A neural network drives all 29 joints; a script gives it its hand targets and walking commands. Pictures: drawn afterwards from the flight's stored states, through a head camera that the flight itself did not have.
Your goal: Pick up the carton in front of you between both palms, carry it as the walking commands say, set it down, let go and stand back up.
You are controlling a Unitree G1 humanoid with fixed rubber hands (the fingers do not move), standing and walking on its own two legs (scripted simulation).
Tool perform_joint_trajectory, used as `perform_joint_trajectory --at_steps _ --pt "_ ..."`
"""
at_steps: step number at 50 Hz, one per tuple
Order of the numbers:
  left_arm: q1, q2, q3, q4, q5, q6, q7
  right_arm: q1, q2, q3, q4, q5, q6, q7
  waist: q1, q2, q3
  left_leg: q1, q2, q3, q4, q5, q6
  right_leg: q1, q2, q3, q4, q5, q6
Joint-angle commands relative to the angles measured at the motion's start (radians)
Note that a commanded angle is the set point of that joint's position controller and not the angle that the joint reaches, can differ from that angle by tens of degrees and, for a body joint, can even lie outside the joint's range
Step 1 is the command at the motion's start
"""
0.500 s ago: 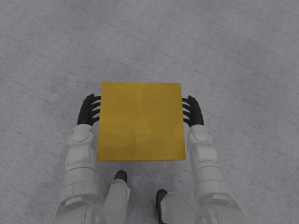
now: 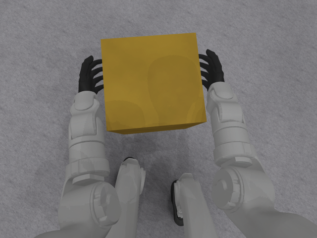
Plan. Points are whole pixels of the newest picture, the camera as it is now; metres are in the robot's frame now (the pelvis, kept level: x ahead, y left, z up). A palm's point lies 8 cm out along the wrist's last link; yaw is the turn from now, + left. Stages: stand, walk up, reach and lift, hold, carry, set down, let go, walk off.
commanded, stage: set down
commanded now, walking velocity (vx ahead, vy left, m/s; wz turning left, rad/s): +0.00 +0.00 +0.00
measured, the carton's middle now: (152, 93) +0.46 +0.08 -0.15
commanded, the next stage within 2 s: none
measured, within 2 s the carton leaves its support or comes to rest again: neither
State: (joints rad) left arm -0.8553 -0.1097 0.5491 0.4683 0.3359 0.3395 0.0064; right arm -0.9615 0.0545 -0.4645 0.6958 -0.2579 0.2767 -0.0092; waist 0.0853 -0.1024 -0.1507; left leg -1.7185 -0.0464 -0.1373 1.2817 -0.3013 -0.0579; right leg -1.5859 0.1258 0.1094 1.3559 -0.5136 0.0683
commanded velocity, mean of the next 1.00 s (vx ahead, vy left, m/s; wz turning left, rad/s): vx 0.00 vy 0.00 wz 0.00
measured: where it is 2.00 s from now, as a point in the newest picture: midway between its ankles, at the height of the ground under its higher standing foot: (151, 198)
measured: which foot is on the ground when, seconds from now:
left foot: down 0.00-1.00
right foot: down 0.00-1.00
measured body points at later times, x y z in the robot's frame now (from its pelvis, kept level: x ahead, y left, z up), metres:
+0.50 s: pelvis -0.02 -0.02 -0.11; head +0.31 +0.03 +0.20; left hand +0.44 +0.26 -0.24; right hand +0.54 -0.03 -0.24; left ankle +0.12 +0.13 -0.57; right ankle +0.05 -0.15 -0.57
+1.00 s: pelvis -0.02 -0.02 -0.18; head +0.36 +0.01 +0.05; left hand +0.45 +0.27 -0.37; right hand +0.57 -0.01 -0.37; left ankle +0.12 +0.13 -0.57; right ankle +0.05 -0.14 -0.57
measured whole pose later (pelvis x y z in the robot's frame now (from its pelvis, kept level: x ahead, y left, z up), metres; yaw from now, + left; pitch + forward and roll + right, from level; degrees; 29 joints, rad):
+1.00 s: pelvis -0.02 -0.02 -0.18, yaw -2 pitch +46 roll +1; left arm -1.29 0.07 0.67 0.69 0.17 0.28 0.04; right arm -1.62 -0.24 -0.01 1.11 -0.04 0.27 -0.14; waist 0.24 -0.08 0.26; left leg -2.28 -0.01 -0.10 1.92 -0.44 -0.11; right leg -2.18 0.25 0.12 2.05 -0.67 0.09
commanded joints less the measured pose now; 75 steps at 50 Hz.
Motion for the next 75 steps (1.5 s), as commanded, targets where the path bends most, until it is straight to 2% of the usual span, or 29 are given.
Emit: perform_joint_trajectory --at_steps 1,10,28,41,44,49,53,61,75 --pt "-0.587 -0.847 -0.57 0.124 -0.143 -0.007 -0.234 -0.568 0.859 0.466 0.102 0.121 -0.01 0.254 0.06 0.107 -0.889 0.881 -0.075 0.182 -0.018 0.145 -0.001 -0.055 0.098 -0.177 -0.105 0.037 -0.039" --pt "-0.71 -0.792 -0.547 0.13 -0.178 -0.019 -0.216 -0.693 0.819 0.488 0.136 0.17 -0.024 0.207 0.101 0.085 -1.002 0.758 -0.076 0.219 0.138 0.238 -0.015 -0.127 0.113 -0.19 0.045 0.071 -0.036" --pt "-0.913 -0.56 -0.353 0.18 -0.195 -0.042 -0.225 -0.917 0.684 0.512 0.215 0.198 -0.035 0.09 0.21 -0.049 -0.958 0.396 -0.053 0.277 0.383 0.251 -0.025 -0.146 0.108 -0.185 0.268 0.105 -0.014" --pt "-1.078 -0.44 -0.324 0.169 -0.26 -0.06 -0.208 -1.065 0.572 0.593 0.265 0.274 -0.04 0.074 0.276 -0.088 -0.937 0.323 -0.021 0.293 0.529 0.289 -0.033 -0.178 0.096 -0.186 0.443 0.118 -0.019" --pt "-1.104 -0.412 -0.305 0.162 -0.268 -0.072 -0.205 -1.092 0.541 0.613 0.27 0.284 -0.046 0.079 0.295 -0.135 -0.866 0.247 -0.014 0.281 0.549 0.289 -0.025 -0.202 0.091 -0.177 0.476 0.124 -0.026" --pt "-1.101 -0.381 -0.289 0.176 -0.276 -0.095 -0.193 -1.097 0.553 0.665 0.264 0.321 -0.062 0.079 0.331 -0.177 -0.846 0.28 -0.007 0.27 0.575 0.373 -0.017 -0.227 0.087 -0.17 0.505 0.177 -0.019" --pt "-1.067 -0.368 -0.259 0.21 -0.266 -0.103 -0.198 -1.064 0.558 0.665 0.288 0.319 -0.069 0.076 0.334 -0.196 -0.807 0.24 -0.004 0.265 0.591 0.377 -0.012 -0.249 0.079 -0.158 0.511 0.204 -0.016" --pt "-1.048 -0.308 -0.186 0.264 -0.238 -0.117 -0.207 -1.068 0.52 0.638 0.319 0.302 -0.079 0.07 0.333 -0.229 -0.701 0.093 0.002 0.261 0.601 0.29 -0.002 -0.25 0.067 -0.13 0.517 0.202 -0.023" --pt "-1.041 -0.231 -0.128 0.358 -0.229 -0.143 -0.203 -1.091 0.382 0.613 0.357 0.3 -0.108 0.072 0.308 -0.192 -0.526 -0.003 0.015 0.242 0.636 0.228 0.012 -0.279 0.049 -0.099 0.545 0.164 -0.04"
